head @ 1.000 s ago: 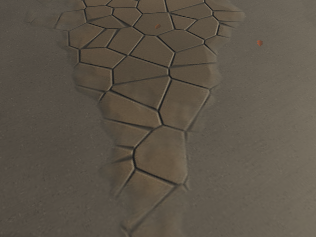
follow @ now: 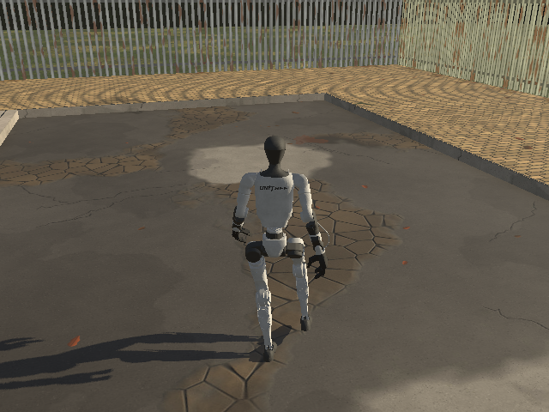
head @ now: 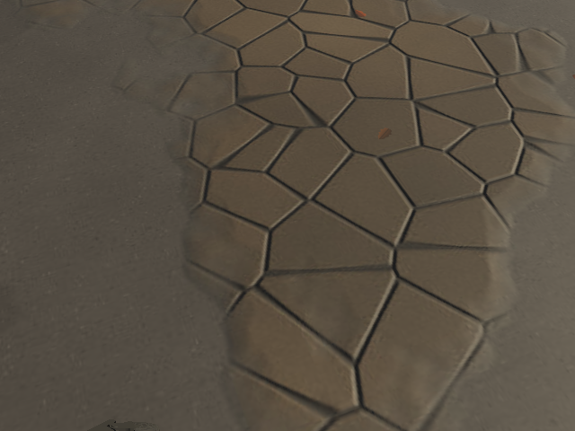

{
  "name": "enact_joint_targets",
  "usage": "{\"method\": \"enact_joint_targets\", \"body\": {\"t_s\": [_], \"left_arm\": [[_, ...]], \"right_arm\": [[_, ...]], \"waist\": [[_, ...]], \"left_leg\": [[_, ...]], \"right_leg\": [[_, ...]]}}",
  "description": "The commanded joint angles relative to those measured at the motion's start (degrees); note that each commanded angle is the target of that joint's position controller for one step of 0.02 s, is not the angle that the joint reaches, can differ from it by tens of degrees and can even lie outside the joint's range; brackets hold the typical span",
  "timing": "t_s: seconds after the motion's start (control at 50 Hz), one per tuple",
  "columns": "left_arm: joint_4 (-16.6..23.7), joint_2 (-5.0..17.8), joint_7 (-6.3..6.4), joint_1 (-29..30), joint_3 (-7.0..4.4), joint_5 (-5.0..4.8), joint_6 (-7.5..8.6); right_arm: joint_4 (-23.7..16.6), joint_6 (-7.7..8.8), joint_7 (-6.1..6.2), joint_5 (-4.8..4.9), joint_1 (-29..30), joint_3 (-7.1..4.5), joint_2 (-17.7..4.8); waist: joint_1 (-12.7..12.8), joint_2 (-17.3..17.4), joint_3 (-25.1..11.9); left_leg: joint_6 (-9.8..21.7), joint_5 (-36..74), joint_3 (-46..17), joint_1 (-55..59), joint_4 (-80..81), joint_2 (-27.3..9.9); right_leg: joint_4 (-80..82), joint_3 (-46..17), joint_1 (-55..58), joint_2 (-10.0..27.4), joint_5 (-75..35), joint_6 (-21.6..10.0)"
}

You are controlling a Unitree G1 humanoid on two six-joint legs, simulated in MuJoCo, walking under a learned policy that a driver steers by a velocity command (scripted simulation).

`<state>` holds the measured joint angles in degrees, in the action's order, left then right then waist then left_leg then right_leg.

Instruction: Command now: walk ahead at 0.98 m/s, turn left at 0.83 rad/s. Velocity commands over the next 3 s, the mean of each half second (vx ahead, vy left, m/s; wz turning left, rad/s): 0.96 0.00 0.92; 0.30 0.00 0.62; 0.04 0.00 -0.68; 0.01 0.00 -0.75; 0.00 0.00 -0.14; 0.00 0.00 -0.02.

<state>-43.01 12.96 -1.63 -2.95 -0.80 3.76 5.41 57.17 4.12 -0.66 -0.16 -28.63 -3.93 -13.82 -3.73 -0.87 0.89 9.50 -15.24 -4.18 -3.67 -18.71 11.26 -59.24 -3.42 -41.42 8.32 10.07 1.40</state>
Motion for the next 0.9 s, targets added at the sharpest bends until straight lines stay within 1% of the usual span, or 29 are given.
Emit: {"method": "enact_joint_targets", "body": {"t_s": [0.02, 0.08, 0.12, 0.14, 0.16, 0.18, 0.2, 0.22, 0.24, 0.26, 0.28, 0.3, 0.34, 0.38, 0.44, 0.48, 0.54, 0.56, 0.58, 0.6, 0.62, 0.64, 0.66, 0.68, 0.7, 0.72, 0.78, 0.84, 0.9], "left_arm": [[6.7, 3.2, -0.69, 7.9, 0.33, -0.68, -0.12], [9.2, 4.1, -0.63, 11.9, 0.60, -1.74, -0.04], [10.1, 5.4, 0.03, 10.6, 0.39, -1.95, -0.05], [9.5, 7.2, 0.67, 6.9, -0.33, -2.04, -0.03], [7.9, 10.3, 1.59, -0.3, -1.62, -2.52, 0.17], [5.3, 12.9, 2.74, -11.5, -2.87, -2.89, 0.22], [3.3, 16.7, 4.16, -23.4, -4.34, -1.55, 0.20], [3.2, 19.5, 3.99, -23.3, -4.93, 1.69, 0.43], [3.6, 16.9, 2.86, -19.3, -5.42, 0.32, -0.12], [4.2, 10.7, 2.54, -13.5, -4.13, -0.26, -0.18], [3.3, 7.8, 2.23, -11.7, -3.50, -0.38, -0.13], [2.0, 6.9, 2.26, -12.7, -3.21, -0.19, 0.00], [-1.7, 4.8, 1.80, -15.8, -2.56, -1.17, 0.90], [-3.6, 4.2, 1.02, -16.8, -2.43, -2.57, 1.81], [-3.9, 5.0, 0.84, -14.3, -2.35, -2.56, 2.76], [-3.9, 6.5, 1.11, -12.7, -2.44, -2.85, 3.15], [-4.2, 11.9, 2.21, -16.4, -3.50, -3.71, 2.87], [-0.2, 21.5, 4.11, -12.8, -6.28, -5.91, 1.80], [1.3, 22.1, 5.03, -10.0, -6.86, -6.31, 0.75], [2.7, 19.7, 5.30, -8.7, -6.52, -6.07, -0.01], [2.5, 13.9, 4.66, -11.4, -5.31, -5.83, -0.09], [5.0, 5.6, 3.79, -14.0, -2.99, -2.11, 0.88], [7.8, 8.5, 3.00, -22.2, -2.37, -3.41, 2.22], [8.2, 13.6, 2.81, -16.8, -3.14, -4.12, 2.81], [9.3, 14.0, 3.00, -13.2, -3.45, -4.38, 2.53], [8.6, 13.4, 3.58, -12.9, -3.55, -3.59, 1.71], [8.4, 13.5, 4.13, -13.2, -4.21, -3.09, -0.78], [8.4, 8.8, 4.46, -11.9, -2.82, -2.57, -1.25], [8.1, 6.1, 3.73, -9.9, -1.74, -3.02, -1.56]], "right_arm": [[-6.2, 1.91, -0.02, 0.02, 3.2, -1.38, -7.8], [-6.0, 1.70, 0.04, 0.59, -0.8, -1.92, -9.5], [-6.6, 1.49, 0.63, 0.94, 0.6, -2.14, -10.5], [-6.9, 1.57, 0.85, 0.92, 1.2, -2.39, -11.8], [-7.4, 1.70, 0.78, 0.43, 2.5, -2.84, -13.9], [-8.3, 1.87, 0.47, 0.06, 6.0, -3.35, -15.8], [-10.0, 2.39, 0.12, -0.34, 8.0, -2.40, -11.4], [-12.3, 2.03, 0.49, 2.85, 0.0, 0.22, -0.2], [-13.5, 1.18, 1.17, 2.23, 2.1, 0.30, -6.0], [-13.1, 0.34, 0.98, 0.74, 8.0, -0.35, -8.4], [-13.2, -0.30, 0.20, -0.20, 10.3, -0.43, -8.2], [-13.7, -0.96, -0.66, -0.93, 12.3, -0.38, -7.3], [-15.9, -2.61, -2.04, -1.71, 13.9, 0.40, -3.8], [-18.9, -3.71, -2.90, -1.85, 17.9, 1.14, -2.4], [-23.0, -3.78, -3.80, -1.81, 23.6, 1.88, -2.9], [-24.3, -3.35, -4.20, -2.03, 27.0, 2.36, -3.1], [-22.9, -2.68, -5.03, -2.37, 25.5, 2.22, -4.0], [-23.4, -1.23, -4.35, 3.63, 21.7, -0.27, -8.3], [-22.2, -1.03, -4.04, 4.07, 16.0, -1.59, -11.8], [-19.7, -1.49, -3.19, 3.32, 6.7, -3.77, -15.5], [-18.2, -2.14, -1.66, 3.11, 4.5, -4.76, -16.6], [-20.4, -2.55, -0.52, 1.11, 8.3, -5.00, -21.0], [-24.7, -1.59, -1.06, -2.67, 10.0, -4.30, -21.4], [-26.9, -1.80, -1.43, -1.73, 13.3, -4.51, -19.0], [-27.3, -1.47, -1.65, 0.36, 16.9, -4.01, -16.9], [-27.6, -1.20, -1.53, 1.88, 19.5, -3.29, -14.6], [-27.1, -1.61, -0.51, 1.27, 22.5, -2.91, -12.5], [-23.8, -2.22, 1.49, 0.78, 18.8, -1.91, -10.7], [-21.3, -3.43, 2.42, 0.26, 18.6, -0.07, -6.7]], "waist": [[1.2, 1.9, 7.8], [-1.5, 3.6, 4.6], [-0.1, 4.1, 2.1], [1.7, 4.7, -1.3], [5.5, 5.5, -6.6], [12.2, 5.7, -11.7], [16.6, 2.5, -18.5], [9.2, -16.2, -25.7], [8.8, -15.9, -25.3], [8.4, -8.4, -14.2], [7.5, -2.5, -8.2], [7.0, -0.9, -5.1], [4.7, -3.3, -1.1], [3.7, -3.8, 0.9], [1.4, -3.8, 4.6], [0.8, -1.2, 7.4], [0.6, -1.9, 4.3], [-1.8, -7.9, -0.6], [-5.6, -8.3, -4.6], [-9.2, -6.6, -9.3], [-7.6, 1.5, -8.2], [-1.2, 19.6, -8.3], [1.4, 14.8, -27.3], [-0.6, 3.2, -28.2], [2.1, -2.7, -18.8], [4.8, -7.3, -13.8], [7.8, -4.3, -7.1], [5.8, -1.4, -9.5], [4.4, 3.0, -11.9]], "left_leg": [[6.1, 18.7, -14.8, -16.5, 12.3, -11.7], [3.8, 34.8, -16.1, -6.8, 9.7, -13.3], [1.8, 43.8, -15.9, -1.8, 4.8, -13.5], [0.3, 51.9, -16.2, -0.1, -0.6, -13.5], [-1.0, 56.2, -16.7, 0.4, -10.1, -13.6], [-1.5, 52.9, -16.4, -3.7, -22.6, -12.0], [-1.5, 37.9, -14.1, -12.3, -39.2, -9.4], [-2.9, -14.6, -7.6, -31.3, -58.5, -3.4], [-1.7, -10.0, -4.0, -36.6, -63.1, -7.1], [-1.9, -2.8, -2.7, -38.1, -61.0, -10.6], [-2.3, -0.2, -1.7, -37.4, -58.9, -12.4], [-2.5, 0.1, -1.4, -36.8, -58.1, -13.9], [-2.9, 0.2, -0.7, -37.1, -57.3, -16.4], [-3.1, 2.2, 0.4, -40.6, -56.7, -18.2], [-3.5, 11.5, 3.5, -39.7, -49.0, -17.7], [-3.6, 16.7, 8.6, -33.6, -34.4, -15.3], [-2.5, 21.1, 16.2, -21.2, -21.5, -8.3], [-3.0, 18.0, 12.9, -16.7, -23.0, -7.6], [-1.5, 16.3, 11.2, -10.8, -21.1, -7.1], [0.5, 20.3, 9.2, 0.8, -17.5, -6.5], [2.3, 26.9, 3.8, 11.6, -11.3, -8.8], [6.8, 57.8, -11.1, 20.2, -16.7, -16.8], [20.1, 51.9, -36.3, 32.2, -10.7, -30.4], [19.0, 36.2, -38.1, 27.4, -5.0, -28.8], [16.5, 28.2, -34.3, 18.3, -2.4, -25.4], [13.9, 26.3, -31.4, 9.7, -1.2, -22.7], [10.9, 40.9, -21.4, -8.7, -1.0, -18.9], [8.0, 52.1, -12.3, -12.6, -4.6, -16.3], [3.1, 45.8, -5.9, -11.7, -5.0, -13.9]], "right_leg": [[14.2, 5.3, 7.7, -4.0, -11.1, 1.6], [22.8, 5.7, 10.9, -7.2, -17.1, 0.1], [29.2, 4.8, 16.8, -8.9, -15.7, -1.2], [30.5, 4.4, 23.6, -10.5, -13.4, -1.8], [29.7, 3.3, 32.7, -10.9, -9.4, -2.4], [30.1, 2.8, 44.5, -8.8, -6.1, -2.8], [27.5, -4.5, 58.3, -0.3, 8.8, -3.8], [33.4, -33.1, 73.0, 19.8, 19.1, -9.3], [41.4, -45.3, 67.2, 19.2, 30.3, -10.5], [43.7, -34.7, 56.7, 15.1, 31.2, -9.4], [44.0, -26.2, 49.2, 13.1, 21.9, -9.0], [44.8, -19.5, 44.5, 11.1, 14.0, -8.1], [46.6, -10.0, 38.5, 9.2, 6.7, -6.8], [48.4, -2.5, 36.9, 8.7, -0.6, -5.4], [50.3, 9.8, 31.6, 5.9, -17.3, -4.0], [49.8, 16.8, 28.7, 2.9, -30.2, -3.0], [41.1, 19.9, 33.2, 2.0, -50.1, -1.8], [35.4, 17.4, 36.5, 2.3, -60.8, -1.0], [27.3, 16.3, 37.0, 3.9, -64.7, -1.1], [14.8, 15.0, 33.8, 3.5, -58.5, -0.9], [-1.3, 14.2, 23.1, -1.8, -18.2, 1.9], [-26.0, 12.1, 6.8, -11.3, 28.2, 3.7], [-37.2, -3.0, -1.8, -12.8, 28.7, 3.5], [-33.6, -6.9, -1.2, -10.6, 22.8, 1.9], [-28.1, -6.2, -2.8, -9.1, 19.7, 1.6], [-24.1, -6.4, -0.8, -7.0, 17.9, 2.4], [-14.8, -4.5, 6.5, -4.6, 16.0, 4.2], [-6.6, 0.1, 8.2, -4.6, 7.3, 4.9], [4.4, 1.4, 12.3, -4.2, -5.3, 4.2]]}}
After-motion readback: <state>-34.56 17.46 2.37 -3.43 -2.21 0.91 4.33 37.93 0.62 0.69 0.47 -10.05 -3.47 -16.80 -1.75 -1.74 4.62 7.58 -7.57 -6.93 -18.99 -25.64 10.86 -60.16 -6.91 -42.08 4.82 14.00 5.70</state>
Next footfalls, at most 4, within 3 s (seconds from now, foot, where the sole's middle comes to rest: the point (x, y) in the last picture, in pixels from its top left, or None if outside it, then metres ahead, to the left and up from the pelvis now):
0.20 right None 0.43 -0.13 -0.77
0.62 left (199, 348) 0.71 0.20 -0.77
1.20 right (233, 274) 0.93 0.12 -0.77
1.72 left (158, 275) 0.94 0.33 -0.77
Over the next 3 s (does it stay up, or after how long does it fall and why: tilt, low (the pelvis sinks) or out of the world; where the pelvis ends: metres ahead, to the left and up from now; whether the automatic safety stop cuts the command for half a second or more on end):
stays up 0.89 0.19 0.00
